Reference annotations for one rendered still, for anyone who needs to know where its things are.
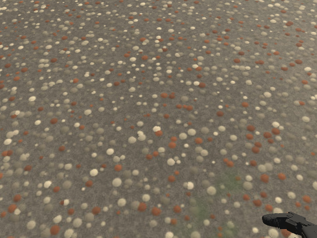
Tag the robot right hand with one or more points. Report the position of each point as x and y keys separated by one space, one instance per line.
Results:
x=292 y=222

